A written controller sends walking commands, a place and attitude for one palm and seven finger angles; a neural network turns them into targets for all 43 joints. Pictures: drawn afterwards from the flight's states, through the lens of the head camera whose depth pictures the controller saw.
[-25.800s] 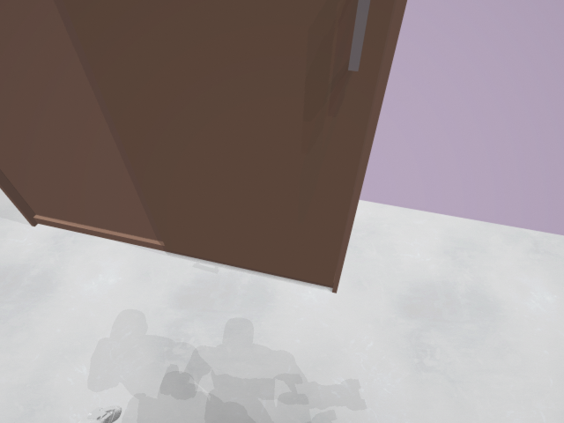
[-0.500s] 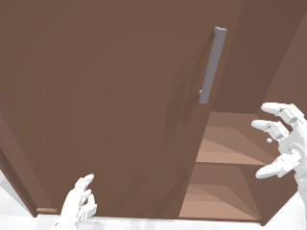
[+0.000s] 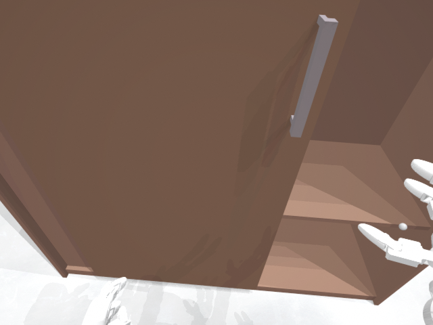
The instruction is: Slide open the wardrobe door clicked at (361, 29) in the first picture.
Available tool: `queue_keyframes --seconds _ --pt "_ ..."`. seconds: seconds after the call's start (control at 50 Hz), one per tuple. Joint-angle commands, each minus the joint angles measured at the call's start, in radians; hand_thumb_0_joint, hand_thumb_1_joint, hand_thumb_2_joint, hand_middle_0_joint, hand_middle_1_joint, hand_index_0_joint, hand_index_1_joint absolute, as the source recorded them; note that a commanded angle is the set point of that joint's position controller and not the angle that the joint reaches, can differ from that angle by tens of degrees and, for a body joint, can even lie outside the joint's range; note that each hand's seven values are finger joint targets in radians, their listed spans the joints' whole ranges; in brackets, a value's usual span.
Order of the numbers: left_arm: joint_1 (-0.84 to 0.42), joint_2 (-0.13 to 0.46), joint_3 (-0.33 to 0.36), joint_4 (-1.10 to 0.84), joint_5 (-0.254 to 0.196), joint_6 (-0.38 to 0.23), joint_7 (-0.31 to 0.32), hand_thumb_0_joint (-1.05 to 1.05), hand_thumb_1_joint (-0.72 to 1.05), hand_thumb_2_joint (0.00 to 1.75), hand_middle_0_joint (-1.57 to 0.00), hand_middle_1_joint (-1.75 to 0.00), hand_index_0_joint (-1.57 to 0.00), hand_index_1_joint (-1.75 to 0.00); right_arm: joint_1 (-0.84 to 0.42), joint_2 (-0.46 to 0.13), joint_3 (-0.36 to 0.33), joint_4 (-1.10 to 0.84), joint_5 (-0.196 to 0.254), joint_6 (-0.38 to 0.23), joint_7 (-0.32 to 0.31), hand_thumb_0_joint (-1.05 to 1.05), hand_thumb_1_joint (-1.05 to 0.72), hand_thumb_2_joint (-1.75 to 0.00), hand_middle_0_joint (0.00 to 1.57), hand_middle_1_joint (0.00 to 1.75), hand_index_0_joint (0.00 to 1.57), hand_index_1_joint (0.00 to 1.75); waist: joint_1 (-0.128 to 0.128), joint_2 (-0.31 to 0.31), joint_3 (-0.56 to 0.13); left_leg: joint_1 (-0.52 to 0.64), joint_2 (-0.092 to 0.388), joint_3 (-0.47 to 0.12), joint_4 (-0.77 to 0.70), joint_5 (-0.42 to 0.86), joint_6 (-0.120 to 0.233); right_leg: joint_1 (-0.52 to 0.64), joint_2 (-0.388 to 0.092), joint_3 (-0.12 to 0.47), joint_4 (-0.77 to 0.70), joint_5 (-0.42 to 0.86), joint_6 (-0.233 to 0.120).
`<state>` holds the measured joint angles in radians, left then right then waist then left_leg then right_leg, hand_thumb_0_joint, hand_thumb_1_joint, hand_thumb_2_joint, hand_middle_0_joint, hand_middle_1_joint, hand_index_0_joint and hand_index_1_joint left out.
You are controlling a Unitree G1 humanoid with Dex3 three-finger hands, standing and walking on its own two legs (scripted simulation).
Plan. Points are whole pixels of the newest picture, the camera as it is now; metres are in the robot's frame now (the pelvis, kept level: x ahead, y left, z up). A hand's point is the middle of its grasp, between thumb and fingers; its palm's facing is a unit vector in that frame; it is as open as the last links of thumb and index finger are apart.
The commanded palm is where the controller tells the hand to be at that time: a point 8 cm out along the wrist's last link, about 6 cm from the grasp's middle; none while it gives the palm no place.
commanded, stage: draw the hand back to the body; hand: right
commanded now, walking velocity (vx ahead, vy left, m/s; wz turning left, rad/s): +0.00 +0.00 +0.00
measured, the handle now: (307, 81) +0.45 -0.16 +0.27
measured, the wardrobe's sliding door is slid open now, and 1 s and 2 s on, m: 0.54 0.54 0.54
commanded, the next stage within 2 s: step back with the hand held close in 0.68 s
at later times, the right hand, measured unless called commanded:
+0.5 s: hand (406, 233) +0.21 -0.27 +0.15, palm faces +0.48 +0.81 -0.33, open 7.6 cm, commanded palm +0.17 -0.30 +0.17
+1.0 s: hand (404, 226) +0.21 -0.26 +0.17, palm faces +0.43 +0.80 -0.43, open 7.4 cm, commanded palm +0.16 -0.30 +0.17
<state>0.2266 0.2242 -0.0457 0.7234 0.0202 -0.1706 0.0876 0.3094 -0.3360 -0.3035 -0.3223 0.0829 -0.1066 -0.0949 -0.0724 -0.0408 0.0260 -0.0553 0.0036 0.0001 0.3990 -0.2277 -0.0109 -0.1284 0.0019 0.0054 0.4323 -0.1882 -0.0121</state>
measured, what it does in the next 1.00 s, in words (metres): stands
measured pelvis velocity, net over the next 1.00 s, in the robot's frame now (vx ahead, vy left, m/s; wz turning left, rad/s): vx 0.02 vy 0.00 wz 0.01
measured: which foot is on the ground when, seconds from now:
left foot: down 0.00-1.00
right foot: down 0.00-1.00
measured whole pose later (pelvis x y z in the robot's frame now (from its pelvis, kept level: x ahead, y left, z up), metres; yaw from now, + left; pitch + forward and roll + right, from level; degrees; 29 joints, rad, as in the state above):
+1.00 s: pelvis +0.02 +0.00 +0.00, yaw +1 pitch -2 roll +1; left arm 0.18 0.25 0.00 0.60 0.02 -0.05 0.08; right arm 0.48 -0.37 -0.38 -0.39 0.05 -0.16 -0.09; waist -0.04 -0.06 -0.02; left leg -0.12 -0.01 -0.01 0.37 -0.22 -0.01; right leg -0.21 -0.01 0.00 0.44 -0.20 -0.01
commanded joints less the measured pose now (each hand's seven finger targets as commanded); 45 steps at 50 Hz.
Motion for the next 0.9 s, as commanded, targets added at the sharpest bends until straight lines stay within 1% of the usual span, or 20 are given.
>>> queue_keyframes --seconds 0.0,0.02,0.08,0.12,0.18,0.2,0.24,0.28,0.3,0.42,0.48,0.58,0.64,0.7,0.76,0.78,0.8,0.82,0.84,0.88 --pt "-0.198 0.118 0.053 -0.198 -0.003 -0.061 0.010 0.00 0.90 0.90 -0.20 -0.30 -0.20 -0.30 -0.121 -0.179 -0.107 -0.222 -0.005 -0.080 -0.012 0.00 -0.39 -0.65 0.22 0.60 0.22 0.60 -0.005 -0.041 -0.063 -0.081 -0.008 0.025 -0.093 0.026 0.029 0.057 -0.015 0.013 -0.112 -0.002 -0.013" --pt "-0.194 0.119 0.054 -0.200 -0.002 -0.056 0.009 0.00 0.90 0.90 -0.20 -0.30 -0.20 -0.30 -0.103 -0.183 -0.113 -0.219 -0.002 -0.079 -0.011 0.00 -0.43 -0.67 0.22 0.58 0.22 0.58 -0.008 -0.015 -0.065 -0.076 -0.010 0.028 -0.090 0.030 0.029 0.055 -0.017 0.019 -0.117 0.001 -0.011" --pt "-0.189 0.121 0.061 -0.207 -0.003 -0.044 0.005 0.00 0.90 0.90 -0.20 -0.30 -0.20 -0.30 -0.046 -0.195 -0.138 -0.210 -0.001 -0.074 -0.007 0.00 -0.54 -0.73 0.21 0.51 0.21 0.51 -0.013 0.000 -0.059 -0.066 -0.014 0.028 -0.096 0.062 0.028 0.051 -0.017 0.006 -0.112 0.040 -0.011" --pt "-0.185 0.118 0.061 -0.210 -0.002 -0.036 0.003 0.00 0.90 0.90 -0.20 -0.30 -0.20 -0.30 -0.037 -0.188 -0.136 -0.224 -0.001 -0.072 -0.005 0.00 -0.61 -0.76 0.21 0.47 0.21 0.47 -0.010 -0.031 -0.058 -0.064 -0.011 0.025 -0.093 0.085 0.028 0.055 -0.017 -0.001 -0.106 0.068 -0.009" --pt "-0.177 0.121 0.065 -0.214 -0.001 -0.030 0.002 0.00 0.90 0.90 -0.20 -0.30 -0.20 -0.30 -0.003 -0.198 -0.150 -0.229 -0.004 -0.064 -0.005 0.00 -0.72 -0.81 0.21 0.41 0.21 0.41 -0.012 -0.022 -0.075 -0.053 -0.016 0.029 -0.089 0.126 0.029 0.064 -0.018 -0.001 -0.098 0.117 -0.007" --pt "-0.178 0.116 0.064 -0.217 -0.003 -0.026 0.002 0.00 0.90 0.90 -0.20 -0.30 -0.20 -0.30 0.001 -0.183 -0.138 -0.229 -0.004 -0.059 -0.004 0.00 -0.75 -0.83 0.21 0.38 0.21 0.38 -0.008 -0.044 -0.064 -0.059 -0.013 0.027 -0.087 0.131 0.027 0.064 -0.018 -0.008 -0.096 0.123 -0.007" --pt "-0.171 0.118 0.064 -0.221 -0.002 -0.021 0.002 0.00 0.90 0.90 -0.20 -0.30 -0.20 -0.30 -0.007 -0.190 -0.142 -0.249 -0.005 -0.054 -0.006 0.00 -0.83 -0.87 0.20 0.34 0.20 0.34 -0.005 -0.043 -0.076 -0.056 -0.014 0.028 -0.085 0.138 0.028 0.069 -0.019 -0.003 -0.096 0.135 -0.005" --pt "-0.170 0.120 0.065 -0.223 0.000 -0.018 0.004 0.00 0.90 0.90 -0.20 -0.30 -0.20 -0.30 0.016 -0.199 -0.154 -0.239 -0.004 -0.045 -0.007 0.00 -0.90 -0.90 0.20 0.30 0.20 0.30 -0.009 -0.016 -0.073 -0.055 -0.017 0.030 -0.091 0.155 0.027 0.069 -0.016 -0.006 -0.089 0.151 -0.008" --pt "-0.172 0.117 0.064 -0.226 -0.001 -0.017 0.004 0.00 0.90 0.90 -0.20 -0.30 -0.20 -0.30 0.000 -0.190 -0.142 -0.257 -0.004 -0.044 -0.007 0.00 -0.90 -0.90 0.20 0.30 0.20 0.30 -0.004 -0.025 -0.091 -0.053 -0.013 0.026 -0.089 0.166 0.026 0.081 -0.014 -0.011 -0.084 0.160 -0.011" --pt "-0.177 0.114 0.059 -0.222 0.000 -0.012 0.008 0.00 0.90 0.90 -0.20 -0.30 -0.20 -0.30 -0.045 -0.181 -0.120 -0.262 -0.012 -0.028 -0.013 0.00 -0.90 -0.90 0.20 0.30 0.20 0.30 0.000 -0.049 -0.079 -0.065 -0.015 0.030 -0.092 0.152 0.026 0.091 -0.013 -0.007 -0.084 0.156 -0.009" --pt "-0.178 0.116 0.058 -0.223 0.001 -0.010 0.008 0.00 0.90 0.90 -0.20 -0.30 -0.20 -0.30 -0.029 -0.189 -0.131 -0.243 -0.008 -0.024 -0.013 0.00 -0.90 -0.90 0.20 0.30 0.20 0.30 -0.005 -0.022 -0.069 -0.059 -0.018 0.033 -0.096 0.143 0.027 0.077 -0.009 -0.002 -0.088 0.142 -0.009" --pt "-0.183 0.113 0.057 -0.224 0.003 -0.002 0.008 0.00 0.90 0.90 -0.20 -0.30 -0.20 -0.30 -0.020 -0.191 -0.137 -0.239 -0.006 -0.019 -0.009 0.00 -0.90 -0.90 0.20 0.30 0.20 0.30 -0.008 -0.027 -0.078 -0.047 -0.016 0.029 -0.097 0.165 0.026 0.080 -0.008 -0.009 -0.083 0.159 -0.011" --pt "-0.184 0.109 0.057 -0.227 0.003 0.002 0.008 0.00 0.90 0.90 -0.20 -0.30 -0.20 -0.30 -0.009 -0.193 -0.145 -0.231 -0.003 -0.020 -0.007 0.00 -0.90 -0.90 0.20 0.30 0.20 0.30 -0.009 -0.005 -0.076 -0.048 -0.012 0.029 -0.095 0.178 0.023 0.076 -0.007 -0.015 -0.079 0.162 -0.014" --pt "-0.190 0.106 0.057 -0.227 0.000 0.003 0.009 0.00 0.90 0.90 -0.20 -0.30 -0.20 -0.30 -0.010 -0.186 -0.137 -0.237 -0.002 -0.020 -0.003 0.00 -0.90 -0.90 0.20 0.30 0.20 0.30 -0.006 -0.031 -0.068 -0.053 -0.011 0.026 -0.103 0.173 0.022 0.080 -0.007 -0.021 -0.077 0.159 -0.015" --pt "-0.188 0.108 0.059 -0.228 0.002 0.003 0.009 0.00 0.90 0.90 -0.20 -0.30 -0.20 -0.30 -0.002 -0.197 -0.148 -0.233 0.000 -0.022 -0.004 0.00 -0.90 -0.90 0.20 0.30 0.20 0.30 -0.010 -0.008 -0.076 -0.049 -0.012 0.027 -0.102 0.176 0.020 0.078 -0.005 -0.020 -0.077 0.158 -0.017" --pt "-0.199 0.110 0.061 -0.234 0.001 -0.002 0.010 0.00 0.90 0.90 -0.20 -0.30 -0.20 -0.30 -0.047 -0.222 -0.160 -0.304 -0.001 -0.030 -0.006 0.00 -0.90 -0.90 0.20 0.30 0.20 0.30 -0.012 -0.034 -0.102 -0.037 -0.013 0.023 -0.107 0.182 0.022 0.095 -0.003 -0.020 -0.073 0.164 -0.018" --pt "-0.198 0.130 0.059 -0.272 -0.011 0.017 0.005 0.00 0.90 0.90 -0.20 -0.30 -0.20 -0.30 -0.170 -0.370 -0.295 -0.388 -0.018 -0.083 -0.023 0.00 -0.90 -0.90 0.20 0.30 0.20 0.30 0.030 -0.037 -0.030 -0.146 0.032 -0.050 -0.158 0.244 0.014 0.024 -0.015 -0.007 -0.025 0.119 -0.035" --pt "-0.190 0.111 0.058 -0.244 -0.003 0.033 0.004 0.00 0.90 0.90 -0.20 -0.30 -0.20 -0.30 -0.044 -0.266 -0.226 -0.274 -0.016 -0.089 -0.015 0.00 -0.90 -0.90 0.20 0.30 0.20 0.30 0.038 0.022 -0.034 -0.161 0.052 -0.049 -0.153 0.264 0.018 0.022 -0.010 0.005 -0.004 0.129 -0.034" --pt "-0.180 0.117 0.065 -0.256 -0.003 0.045 -0.001 0.00 0.90 0.90 -0.20 -0.30 -0.20 -0.30 0.034 -0.221 -0.187 -0.240 -0.022 -0.088 -0.010 0.00 -0.90 -0.90 0.20 0.30 0.20 0.30 0.038 0.026 -0.045 -0.178 0.056 -0.051 -0.143 0.276 0.019 0.027 -0.015 0.004 0.006 0.153 -0.031" --pt "-0.170 0.123 0.076 -0.273 -0.003 0.059 -0.001 0.00 0.90 0.90 -0.20 -0.30 -0.20 -0.30 0.078 -0.209 -0.177 -0.260 -0.026 -0.105 -0.008 0.00 -0.90 -0.90 0.20 0.30 0.20 0.30 0.039 -0.013 -0.101 -0.161 0.050 -0.023 -0.107 0.313 0.011 0.044 -0.023 -0.001 0.002 0.245 -0.030"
